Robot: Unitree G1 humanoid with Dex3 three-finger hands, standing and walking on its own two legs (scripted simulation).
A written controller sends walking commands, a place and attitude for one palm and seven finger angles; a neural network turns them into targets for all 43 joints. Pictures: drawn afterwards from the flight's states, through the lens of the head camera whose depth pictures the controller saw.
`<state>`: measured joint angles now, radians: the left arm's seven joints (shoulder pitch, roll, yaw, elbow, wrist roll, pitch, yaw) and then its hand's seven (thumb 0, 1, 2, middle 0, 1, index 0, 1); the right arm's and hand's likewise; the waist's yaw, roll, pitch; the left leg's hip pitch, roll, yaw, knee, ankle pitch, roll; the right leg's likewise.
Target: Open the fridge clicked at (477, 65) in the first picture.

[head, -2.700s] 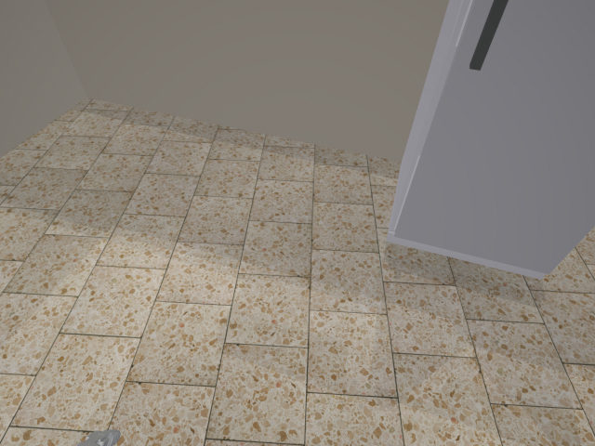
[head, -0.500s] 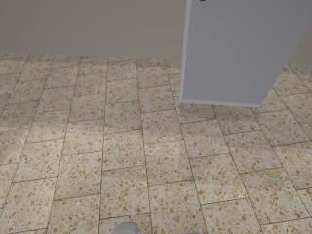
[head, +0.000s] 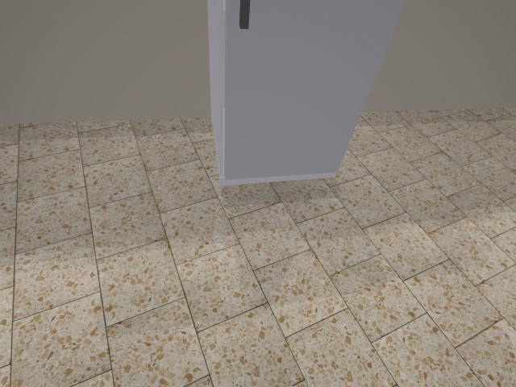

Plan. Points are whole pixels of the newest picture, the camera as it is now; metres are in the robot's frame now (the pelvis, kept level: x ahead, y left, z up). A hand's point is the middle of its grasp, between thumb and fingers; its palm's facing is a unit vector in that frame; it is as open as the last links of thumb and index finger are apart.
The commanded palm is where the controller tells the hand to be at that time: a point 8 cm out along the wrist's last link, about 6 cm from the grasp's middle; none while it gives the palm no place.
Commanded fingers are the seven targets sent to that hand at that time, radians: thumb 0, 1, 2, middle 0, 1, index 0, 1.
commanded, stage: walk to a spot facing it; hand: left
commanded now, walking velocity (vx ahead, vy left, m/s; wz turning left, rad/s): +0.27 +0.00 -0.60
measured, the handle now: out of the picture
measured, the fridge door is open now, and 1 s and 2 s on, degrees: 0 0 0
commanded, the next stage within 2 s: turn to face it in 1.14 s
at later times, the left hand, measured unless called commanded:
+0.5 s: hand (244, 296) +0.34 +0.04 -0.19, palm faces -0.42 -0.90 -0.14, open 7.4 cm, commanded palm none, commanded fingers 0.00 0.90 0.90 -0.20 -0.30 -0.20 -0.30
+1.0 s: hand (234, 258) +0.43 +0.08 -0.19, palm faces -0.41 -0.90 -0.18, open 7.4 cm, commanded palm none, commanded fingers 0.00 0.90 0.90 -0.20 -0.30 -0.20 -0.30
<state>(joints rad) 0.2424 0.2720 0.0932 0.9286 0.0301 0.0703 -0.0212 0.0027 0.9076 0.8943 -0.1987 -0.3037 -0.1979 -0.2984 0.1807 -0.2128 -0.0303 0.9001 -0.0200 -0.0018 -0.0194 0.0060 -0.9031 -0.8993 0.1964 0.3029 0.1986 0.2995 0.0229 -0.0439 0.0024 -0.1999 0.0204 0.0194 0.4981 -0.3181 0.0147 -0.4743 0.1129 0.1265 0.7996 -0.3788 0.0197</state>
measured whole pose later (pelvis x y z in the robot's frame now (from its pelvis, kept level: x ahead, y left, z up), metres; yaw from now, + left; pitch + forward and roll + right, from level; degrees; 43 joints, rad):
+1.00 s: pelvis +0.35 -0.10 -0.01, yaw -32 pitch -1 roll -1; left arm 0.36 0.22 0.07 1.05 0.02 -0.01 -0.01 0.00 0.91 0.89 -0.20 -0.30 -0.20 -0.30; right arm 0.11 -0.16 -0.02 0.91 -0.04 -0.07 0.01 0.00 -0.90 -0.90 0.20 0.30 0.20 0.30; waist 0.07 -0.04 0.03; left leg -0.37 0.10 0.17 0.64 -0.25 0.02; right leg -0.27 0.02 0.03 0.91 -0.49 -0.01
